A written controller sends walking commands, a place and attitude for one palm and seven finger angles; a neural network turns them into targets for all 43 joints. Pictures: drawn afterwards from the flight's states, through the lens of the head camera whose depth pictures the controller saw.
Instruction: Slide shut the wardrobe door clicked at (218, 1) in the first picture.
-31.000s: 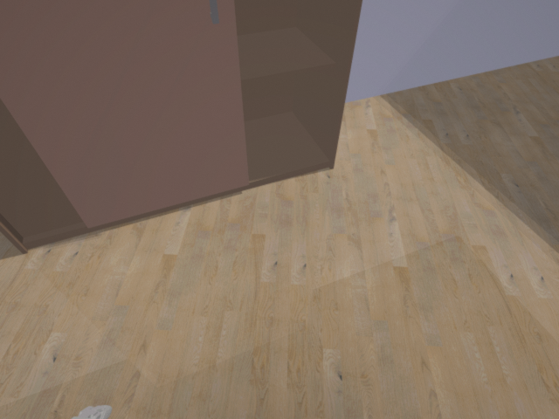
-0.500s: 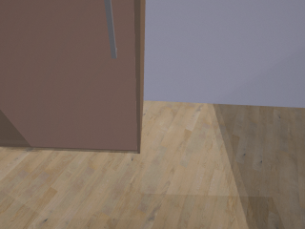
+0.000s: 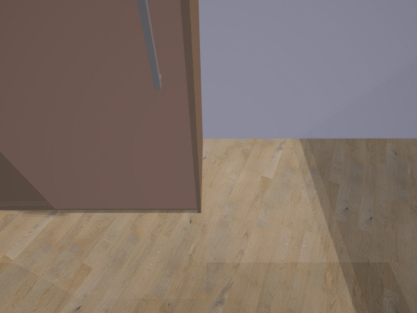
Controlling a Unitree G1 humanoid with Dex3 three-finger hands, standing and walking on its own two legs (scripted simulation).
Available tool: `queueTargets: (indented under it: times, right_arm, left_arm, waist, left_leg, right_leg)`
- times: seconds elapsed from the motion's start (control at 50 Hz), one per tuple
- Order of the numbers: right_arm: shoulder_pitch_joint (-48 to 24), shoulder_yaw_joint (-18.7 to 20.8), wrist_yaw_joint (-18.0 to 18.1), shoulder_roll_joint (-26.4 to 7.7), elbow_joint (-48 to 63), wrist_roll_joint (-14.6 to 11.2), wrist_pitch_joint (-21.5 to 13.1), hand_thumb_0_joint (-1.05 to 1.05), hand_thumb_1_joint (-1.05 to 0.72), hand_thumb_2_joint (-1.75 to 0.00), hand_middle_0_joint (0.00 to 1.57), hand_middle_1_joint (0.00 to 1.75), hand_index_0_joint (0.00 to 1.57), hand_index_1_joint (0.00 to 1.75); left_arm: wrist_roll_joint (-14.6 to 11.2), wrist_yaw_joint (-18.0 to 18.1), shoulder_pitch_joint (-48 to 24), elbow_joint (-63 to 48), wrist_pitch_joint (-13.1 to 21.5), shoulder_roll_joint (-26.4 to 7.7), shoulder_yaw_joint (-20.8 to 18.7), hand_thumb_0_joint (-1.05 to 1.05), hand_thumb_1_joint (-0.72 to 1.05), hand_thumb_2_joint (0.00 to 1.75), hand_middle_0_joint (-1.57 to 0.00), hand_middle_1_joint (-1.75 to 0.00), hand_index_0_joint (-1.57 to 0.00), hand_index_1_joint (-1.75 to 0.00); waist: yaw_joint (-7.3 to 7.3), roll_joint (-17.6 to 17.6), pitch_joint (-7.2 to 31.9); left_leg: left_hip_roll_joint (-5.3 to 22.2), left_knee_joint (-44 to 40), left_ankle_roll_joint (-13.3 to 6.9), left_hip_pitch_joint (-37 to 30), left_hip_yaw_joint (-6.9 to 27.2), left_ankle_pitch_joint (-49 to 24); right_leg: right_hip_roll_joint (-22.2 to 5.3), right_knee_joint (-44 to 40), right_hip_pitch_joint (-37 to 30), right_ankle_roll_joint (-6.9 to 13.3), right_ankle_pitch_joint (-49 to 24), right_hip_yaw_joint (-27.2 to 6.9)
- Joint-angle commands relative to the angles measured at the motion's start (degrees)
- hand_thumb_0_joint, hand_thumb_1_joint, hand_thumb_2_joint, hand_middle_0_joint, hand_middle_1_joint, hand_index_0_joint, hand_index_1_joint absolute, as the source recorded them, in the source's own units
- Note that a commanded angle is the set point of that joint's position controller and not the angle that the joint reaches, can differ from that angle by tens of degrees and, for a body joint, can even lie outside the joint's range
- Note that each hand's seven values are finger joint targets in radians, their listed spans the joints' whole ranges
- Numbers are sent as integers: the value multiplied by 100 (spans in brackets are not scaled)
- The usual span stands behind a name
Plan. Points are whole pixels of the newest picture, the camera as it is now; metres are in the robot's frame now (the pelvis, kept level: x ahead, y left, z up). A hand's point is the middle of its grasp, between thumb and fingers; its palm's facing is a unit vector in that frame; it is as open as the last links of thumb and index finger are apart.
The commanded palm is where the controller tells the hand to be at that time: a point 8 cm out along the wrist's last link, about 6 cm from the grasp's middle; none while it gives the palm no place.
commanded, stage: let the arm hang, fingers relaxed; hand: left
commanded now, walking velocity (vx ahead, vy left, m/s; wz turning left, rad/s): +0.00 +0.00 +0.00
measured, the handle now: (149, 33) +0.69 +0.19 +0.20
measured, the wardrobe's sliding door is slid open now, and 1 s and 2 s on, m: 0.00 0.00 0.00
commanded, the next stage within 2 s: look to check the result in 0.28 s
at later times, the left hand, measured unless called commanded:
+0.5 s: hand out of the picture +0.07 +0.23 -0.16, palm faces -0.01 -0.95 -0.32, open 7.4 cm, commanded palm none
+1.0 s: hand out of the picture +0.10 +0.22 -0.15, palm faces -0.01 -0.95 -0.32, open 7.4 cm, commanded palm none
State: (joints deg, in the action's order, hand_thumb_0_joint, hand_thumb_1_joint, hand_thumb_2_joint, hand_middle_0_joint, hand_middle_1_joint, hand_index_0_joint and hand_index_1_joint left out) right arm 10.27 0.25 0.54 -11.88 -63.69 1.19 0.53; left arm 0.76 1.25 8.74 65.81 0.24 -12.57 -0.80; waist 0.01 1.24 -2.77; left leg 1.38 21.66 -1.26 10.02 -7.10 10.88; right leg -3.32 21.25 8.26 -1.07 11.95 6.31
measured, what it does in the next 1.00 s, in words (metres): stands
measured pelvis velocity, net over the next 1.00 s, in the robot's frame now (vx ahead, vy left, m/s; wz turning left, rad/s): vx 0.02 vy -0.02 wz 0.00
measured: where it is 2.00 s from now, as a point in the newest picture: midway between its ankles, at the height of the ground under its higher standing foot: outside the picture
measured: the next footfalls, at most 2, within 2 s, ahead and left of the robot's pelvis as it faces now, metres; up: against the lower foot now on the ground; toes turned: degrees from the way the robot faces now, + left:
none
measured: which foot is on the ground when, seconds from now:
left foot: down 0.00-1.00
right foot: down 0.00-1.00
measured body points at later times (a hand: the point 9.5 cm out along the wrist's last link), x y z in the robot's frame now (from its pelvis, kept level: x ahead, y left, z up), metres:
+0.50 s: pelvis +0.01 -0.01 +0.00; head +0.03 -0.01 +0.45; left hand +0.07 +0.28 -0.14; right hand +0.07 -0.28 -0.15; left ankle +0.01 +0.10 -0.75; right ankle -0.01 -0.13 -0.75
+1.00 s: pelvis +0.02 -0.02 +0.00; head +0.04 -0.03 +0.45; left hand +0.10 +0.26 -0.13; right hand +0.10 -0.30 -0.14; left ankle +0.01 +0.10 -0.75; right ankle -0.01 -0.13 -0.75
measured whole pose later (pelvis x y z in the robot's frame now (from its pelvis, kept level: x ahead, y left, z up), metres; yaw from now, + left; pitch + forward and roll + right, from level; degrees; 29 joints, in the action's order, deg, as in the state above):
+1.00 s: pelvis +0.02 -0.02 +0.00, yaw +0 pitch -1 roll +0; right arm 5.8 -0.1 0.2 -17.6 -64.4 0.9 0.1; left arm 0.7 0.7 5.9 65.3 0.9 -16.7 -0.5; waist 0.2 1.1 -2.3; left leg 2.4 16.8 0.6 5.8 -6.6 10.1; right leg -1.8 16.8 4.2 0.2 11.9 6.9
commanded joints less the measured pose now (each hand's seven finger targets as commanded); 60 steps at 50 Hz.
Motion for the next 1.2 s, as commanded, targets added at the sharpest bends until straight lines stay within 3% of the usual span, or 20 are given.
queueTargets:
  times: [0.0, 0.12, 0.3, 0.48, 0.56, 0.7, 0.88, 0.96, 1.18]
  right_arm:
    - [88, 149, 40, -880, 194, 33, -75, 0, -90, -90, 20, 30, 20, 30]
    - [-81, 156, 35, -1039, 228, 33, -122, 0, -90, -90, 20, 30, 20, 30]
    - [-249, 174, 33, -1263, 250, 15, -131, 0, -90, -90, 20, 30, 20, 30]
    - [-332, 160, 18, -1440, 236, -14, -105, 0, -90, -90, 20, 30, 20, 30]
    - [-381, 155, 25, -1489, 221, -8, -115, 0, -90, -90, 20, 30, 20, 30]
    - [-447, 150, 20, -1527, 216, -15, -106, 0, -90, -90, 20, 30, 20, 30]
    - [-484, 150, 26, -1582, 231, -18, -121, 0, -90, -90, 20, 30, 20, 30]
    - [-517, 140, 27, -1580, 223, -5, -119, 0, -90, -90, 20, 30, 20, 30]
    - [-471, 151, 43, -1612, 232, -20, -132, 0, -90, -90, 20, 30, 20, 30]
  left_arm:
    - [16, 28, 37, -245, 108, -918, -176, 0, 90, 90, -20, -30, -20, -30]
    - [14, 10, -104, -332, 144, -1032, -209, 0, 90, 90, -20, -30, -20, -30]
    - [14, 1, -241, -395, 166, -1228, -222, 0, 90, 90, -20, -30, -20, -30]
    - [7, -15, -280, -344, 171, -1414, -206, 0, 90, 90, -20, -30, -20, -30]
    - [-4, -18, -306, -319, 172, -1468, -193, 0, 90, 90, -20, -30, -20, -30]
    - [0, -13, -342, -302, 176, -1526, -188, 0, 90, 90, -20, -30, -20, -30]
    - [6, -4, -344, -349, 207, -1577, -208, 0, 90, 90, -20, -30, -20, -30]
    - [-5, -11, -407, -354, 190, -1561, -196, 0, 90, 90, -20, -30, -20, -30]
    - [-2, 2, -385, -402, 212, -1604, -218, 0, 90, 90, -20, -30, -20, -30]
  waist:
    - [32, -18, 121]
    - [21, -18, 374]
    - [41, -36, 450]
    - [46, -184, 409]
    - [54, -52, 485]
    - [61, -90, 404]
    - [54, -121, 584]
    - [48, -51, 389]
    - [46, -141, 600]
  left_leg:
    - [672, -508, -4, -118, 723, -718]
    - [687, -508, -12, -304, 735, -1095]
    - [715, -504, -1, -503, 725, -1355]
    - [740, -603, 2, -550, 732, -1039]
    - [743, -594, 13, -602, 723, -1143]
    - [763, -619, 25, -625, 703, -1130]
    - [773, -575, 32, -730, 684, -1383]
    - [767, -648, 55, -640, 689, -1237]
    - [795, -586, 53, -807, 646, -1531]
  right_leg:
    - [-456, -365, 16, 184, -568, -454]
    - [-494, -345, -176, 184, -898, -452]
    - [-541, -410, -259, 204, -1157, -460]
    - [-542, -590, -247, 224, -949, -528]
    - [-569, -589, -309, 235, -1107, -529]
    - [-583, -653, -277, 240, -1165, -540]
    - [-580, -625, -432, 255, -1559, -547]
    - [-581, -678, -365, 257, -1378, -565]
    - [-574, -625, -497, 273, -1764, -563]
